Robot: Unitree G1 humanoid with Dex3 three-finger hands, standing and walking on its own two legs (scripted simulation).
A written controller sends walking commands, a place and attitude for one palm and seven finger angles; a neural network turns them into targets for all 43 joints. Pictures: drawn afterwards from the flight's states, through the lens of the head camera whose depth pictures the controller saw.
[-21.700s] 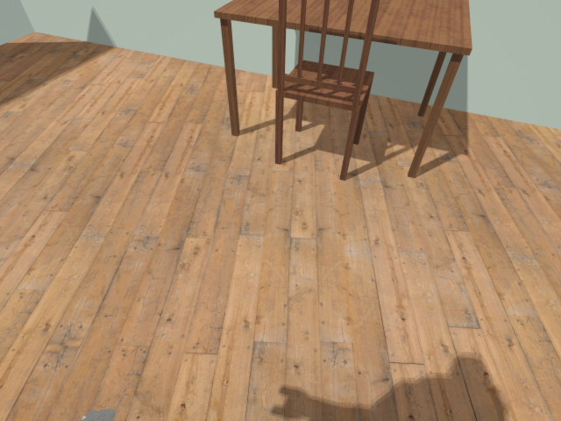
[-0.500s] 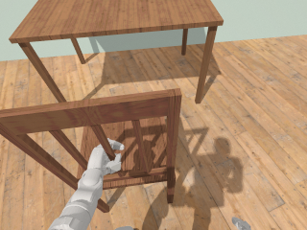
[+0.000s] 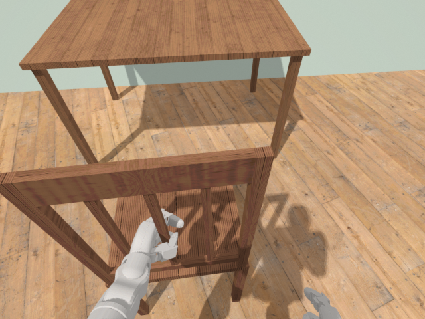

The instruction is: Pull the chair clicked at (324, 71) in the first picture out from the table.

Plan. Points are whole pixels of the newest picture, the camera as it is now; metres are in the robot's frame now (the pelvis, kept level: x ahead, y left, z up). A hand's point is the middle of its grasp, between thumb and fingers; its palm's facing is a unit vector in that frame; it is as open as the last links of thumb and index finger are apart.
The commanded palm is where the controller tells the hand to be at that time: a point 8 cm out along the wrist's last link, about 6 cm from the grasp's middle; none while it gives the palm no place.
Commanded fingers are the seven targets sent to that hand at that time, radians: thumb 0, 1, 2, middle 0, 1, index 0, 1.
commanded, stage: stop walking, hand still on the chair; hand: left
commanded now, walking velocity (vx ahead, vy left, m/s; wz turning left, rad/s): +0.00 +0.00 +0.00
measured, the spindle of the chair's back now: (164, 234) +0.30 +0.12 -0.06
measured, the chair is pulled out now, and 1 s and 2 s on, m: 0.63 0.63 0.63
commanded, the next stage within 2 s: open the thumb and straighten the fingers in 0.42 s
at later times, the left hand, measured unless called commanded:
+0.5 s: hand (173, 246) +0.27 +0.10 -0.06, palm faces -0.05 -0.98 -0.18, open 5.1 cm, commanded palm +0.25 +0.15 -0.04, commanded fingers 0.00 0.90 0.90 -0.50 -1.45 -0.50 -1.45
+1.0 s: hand (166, 240) +0.29 +0.12 -0.06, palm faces -0.05 -0.98 -0.17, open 13.9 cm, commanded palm +0.26 +0.16 -0.04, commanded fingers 0.00 -0.55 0.20 -0.12 -0.36 -0.12 -0.36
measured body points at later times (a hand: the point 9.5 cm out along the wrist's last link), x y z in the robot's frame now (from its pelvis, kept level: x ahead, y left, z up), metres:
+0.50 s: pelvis +0.01 -0.01 +0.00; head +0.01 -0.03 +0.45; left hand +0.27 +0.15 -0.04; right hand +0.14 -0.27 -0.11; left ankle +0.05 +0.13 -0.74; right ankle -0.01 -0.16 -0.74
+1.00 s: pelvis +0.03 -0.01 -0.03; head +0.06 -0.03 +0.42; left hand +0.28 +0.17 -0.04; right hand +0.18 -0.25 -0.13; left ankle +0.05 +0.13 -0.74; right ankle -0.01 -0.16 -0.74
